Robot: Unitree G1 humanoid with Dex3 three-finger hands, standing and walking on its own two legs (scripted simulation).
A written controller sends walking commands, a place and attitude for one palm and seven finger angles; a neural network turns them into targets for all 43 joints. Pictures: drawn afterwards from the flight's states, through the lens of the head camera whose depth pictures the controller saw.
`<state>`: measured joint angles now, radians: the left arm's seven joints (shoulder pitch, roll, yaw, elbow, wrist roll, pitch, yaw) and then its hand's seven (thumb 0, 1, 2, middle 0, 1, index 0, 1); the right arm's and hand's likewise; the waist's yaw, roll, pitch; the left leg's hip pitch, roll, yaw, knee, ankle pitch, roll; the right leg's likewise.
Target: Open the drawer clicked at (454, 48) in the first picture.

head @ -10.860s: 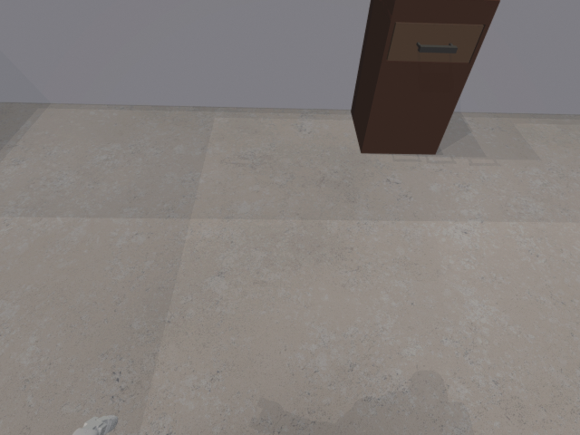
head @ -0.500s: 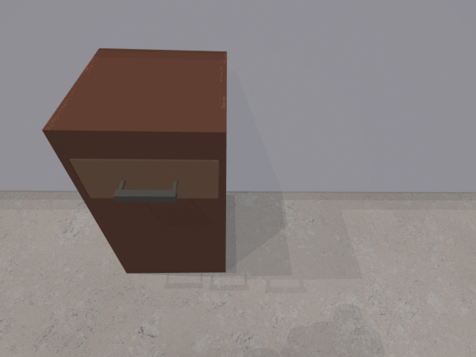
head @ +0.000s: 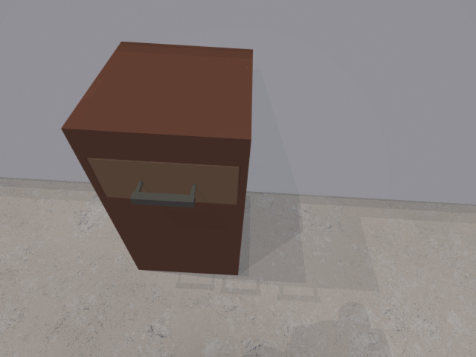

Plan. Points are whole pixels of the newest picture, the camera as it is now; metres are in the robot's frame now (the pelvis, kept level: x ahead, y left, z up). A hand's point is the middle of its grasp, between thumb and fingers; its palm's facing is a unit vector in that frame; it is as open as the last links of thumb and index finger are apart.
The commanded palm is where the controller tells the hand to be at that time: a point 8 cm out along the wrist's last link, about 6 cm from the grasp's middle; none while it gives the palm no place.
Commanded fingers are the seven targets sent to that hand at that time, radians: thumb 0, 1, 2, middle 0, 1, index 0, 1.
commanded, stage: come to a stop and stand still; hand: left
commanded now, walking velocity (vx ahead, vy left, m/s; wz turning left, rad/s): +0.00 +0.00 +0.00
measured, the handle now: (165, 192) +0.53 +0.23 -0.15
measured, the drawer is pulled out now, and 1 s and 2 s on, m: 0.00 0.00 0.00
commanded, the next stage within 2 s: look again from close up in 0.60 s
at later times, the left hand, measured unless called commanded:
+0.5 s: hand out of the picture +0.02 +0.14 -0.17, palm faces +0.03 -0.98 -0.18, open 7.3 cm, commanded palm none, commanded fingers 0.00 0.90 0.90 -0.20 -0.30 -0.20 -0.30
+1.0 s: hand out of the picture +0.01 +0.15 -0.17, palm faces +0.01 -0.98 -0.19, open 7.4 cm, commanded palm none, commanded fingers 0.00 0.90 0.90 -0.20 -0.30 -0.20 -0.30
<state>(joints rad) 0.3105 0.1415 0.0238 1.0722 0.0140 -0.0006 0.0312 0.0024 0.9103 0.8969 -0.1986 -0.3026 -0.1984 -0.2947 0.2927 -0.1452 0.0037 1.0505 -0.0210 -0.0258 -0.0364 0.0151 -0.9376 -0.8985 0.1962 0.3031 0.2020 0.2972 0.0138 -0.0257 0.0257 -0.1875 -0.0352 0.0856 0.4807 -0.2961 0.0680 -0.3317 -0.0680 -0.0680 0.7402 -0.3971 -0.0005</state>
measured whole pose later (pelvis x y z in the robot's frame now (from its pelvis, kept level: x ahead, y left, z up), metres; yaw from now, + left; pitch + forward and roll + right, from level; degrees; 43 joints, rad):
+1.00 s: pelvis +0.01 -0.02 +0.00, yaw -1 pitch -1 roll +0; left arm 0.31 0.13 -0.02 1.11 0.01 -0.02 0.04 0.00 0.91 0.90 -0.20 -0.30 -0.20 -0.30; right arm 0.33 -0.14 0.02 1.08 -0.01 -0.01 -0.03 0.01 -0.92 -0.90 0.19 0.30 0.20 0.30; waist 0.00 0.02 0.00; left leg -0.15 0.00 0.07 0.51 -0.34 0.03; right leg -0.21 -0.01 -0.07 0.52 -0.28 -0.02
